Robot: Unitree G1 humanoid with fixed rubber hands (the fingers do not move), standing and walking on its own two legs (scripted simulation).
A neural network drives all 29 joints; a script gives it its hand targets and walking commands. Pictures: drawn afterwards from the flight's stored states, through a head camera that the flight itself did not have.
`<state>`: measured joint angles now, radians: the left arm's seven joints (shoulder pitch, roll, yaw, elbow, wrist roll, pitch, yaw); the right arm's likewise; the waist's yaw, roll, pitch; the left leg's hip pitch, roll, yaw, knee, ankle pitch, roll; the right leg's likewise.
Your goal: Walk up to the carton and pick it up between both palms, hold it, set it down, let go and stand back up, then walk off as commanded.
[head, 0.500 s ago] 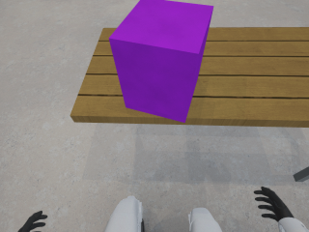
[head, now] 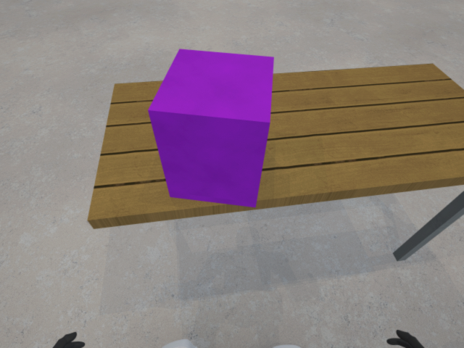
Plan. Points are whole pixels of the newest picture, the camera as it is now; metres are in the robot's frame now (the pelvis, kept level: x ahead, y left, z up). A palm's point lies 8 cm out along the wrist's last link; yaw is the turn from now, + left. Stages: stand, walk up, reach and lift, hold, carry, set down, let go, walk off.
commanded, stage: walk up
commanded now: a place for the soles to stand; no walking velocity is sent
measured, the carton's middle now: (218, 131) +0.52 +0.03 +0.06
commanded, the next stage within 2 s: none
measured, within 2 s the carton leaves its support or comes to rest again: neither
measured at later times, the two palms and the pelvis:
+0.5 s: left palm out of the picture +0.11 +0.27 -0.10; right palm out of the picture +0.10 -0.33 -0.09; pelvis +0.01 -0.02 +0.02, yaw +0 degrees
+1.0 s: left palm out of the picture +0.13 +0.28 -0.10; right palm out of the picture +0.11 -0.32 -0.09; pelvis +0.04 -0.02 +0.02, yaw +1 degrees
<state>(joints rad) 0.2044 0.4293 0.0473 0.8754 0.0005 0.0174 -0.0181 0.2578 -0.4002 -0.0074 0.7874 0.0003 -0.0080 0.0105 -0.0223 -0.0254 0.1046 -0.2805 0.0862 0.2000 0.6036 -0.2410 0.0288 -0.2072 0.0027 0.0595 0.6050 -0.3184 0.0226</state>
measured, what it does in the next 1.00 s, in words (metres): stands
